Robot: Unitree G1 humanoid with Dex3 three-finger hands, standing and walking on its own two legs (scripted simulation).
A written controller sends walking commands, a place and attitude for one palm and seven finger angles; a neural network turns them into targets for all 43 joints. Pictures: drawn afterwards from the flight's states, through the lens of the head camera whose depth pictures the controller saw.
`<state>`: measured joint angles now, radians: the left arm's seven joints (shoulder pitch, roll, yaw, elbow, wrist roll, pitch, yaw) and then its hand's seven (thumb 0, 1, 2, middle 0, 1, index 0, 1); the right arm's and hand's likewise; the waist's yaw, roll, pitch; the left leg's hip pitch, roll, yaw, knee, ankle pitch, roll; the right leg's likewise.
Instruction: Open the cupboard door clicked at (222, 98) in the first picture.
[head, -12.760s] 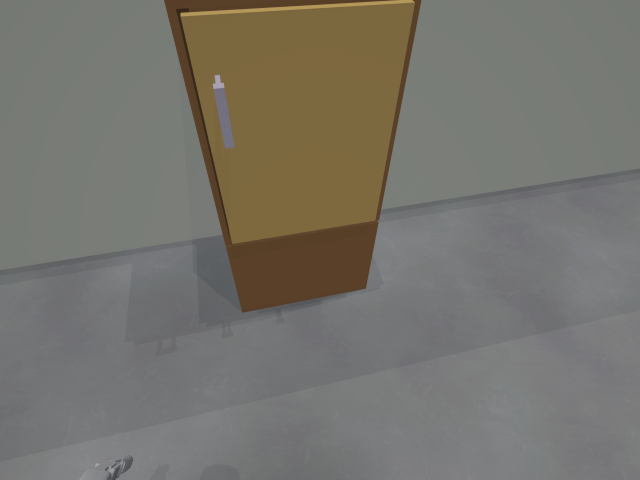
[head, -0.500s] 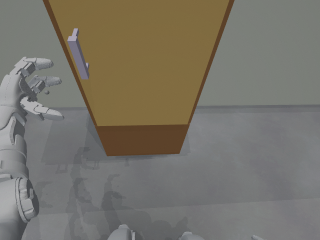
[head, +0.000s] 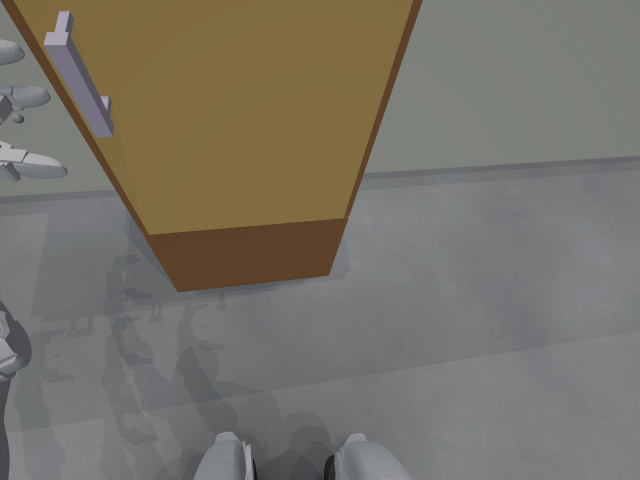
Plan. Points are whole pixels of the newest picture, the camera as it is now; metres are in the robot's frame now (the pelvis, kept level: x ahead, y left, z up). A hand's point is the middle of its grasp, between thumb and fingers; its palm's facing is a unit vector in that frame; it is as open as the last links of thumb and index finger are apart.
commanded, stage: move the hooked fingers beside the handle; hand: left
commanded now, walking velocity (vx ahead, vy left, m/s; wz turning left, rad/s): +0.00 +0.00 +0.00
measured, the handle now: (85, 78) +0.57 +0.24 +0.11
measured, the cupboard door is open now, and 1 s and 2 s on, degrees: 0 0 0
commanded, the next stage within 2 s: slide the fingers in behind the handle in 1.40 s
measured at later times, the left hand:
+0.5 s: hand (11, 110) +0.52 +0.31 +0.10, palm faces +0.07 -1.00 +0.00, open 14.0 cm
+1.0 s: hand (19, 114) +0.51 +0.30 +0.11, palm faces +0.09 -1.00 -0.02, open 14.0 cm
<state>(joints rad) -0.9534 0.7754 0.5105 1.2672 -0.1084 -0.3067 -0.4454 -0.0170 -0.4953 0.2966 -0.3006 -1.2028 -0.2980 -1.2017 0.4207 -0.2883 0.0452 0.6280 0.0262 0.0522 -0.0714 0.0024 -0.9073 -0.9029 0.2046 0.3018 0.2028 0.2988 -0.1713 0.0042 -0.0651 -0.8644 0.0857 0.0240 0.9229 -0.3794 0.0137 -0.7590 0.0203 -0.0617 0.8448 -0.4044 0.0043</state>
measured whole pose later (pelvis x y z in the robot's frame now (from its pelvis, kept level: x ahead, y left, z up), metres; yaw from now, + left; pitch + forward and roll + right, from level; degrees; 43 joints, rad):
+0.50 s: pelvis +0.02 +0.01 +0.00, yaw -1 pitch +21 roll -5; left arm -0.96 0.81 0.53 1.24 -0.09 -0.27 -0.46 -0.02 -0.49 0.30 -0.30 -1.20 -0.30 -1.20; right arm 0.44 -0.27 0.05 0.60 0.01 0.11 -0.05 0.00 -0.91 -0.90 0.21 0.30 0.20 0.30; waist -0.18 0.01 -0.08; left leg -0.92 0.09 0.02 0.96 -0.42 0.03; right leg -0.79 0.03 -0.06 0.83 -0.42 0.02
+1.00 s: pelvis +0.00 +0.01 -0.01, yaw +0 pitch +20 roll -5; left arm -1.02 0.80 0.49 1.29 -0.07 -0.29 -0.42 -0.02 -0.50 0.30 -0.30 -1.20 -0.30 -1.20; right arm 0.40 -0.28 0.06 0.59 0.01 0.09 -0.06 0.00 -0.91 -0.90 0.21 0.30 0.20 0.30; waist -0.19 0.01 -0.07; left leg -0.93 0.09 0.01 0.97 -0.40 0.02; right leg -0.80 0.02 -0.07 0.86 -0.41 0.01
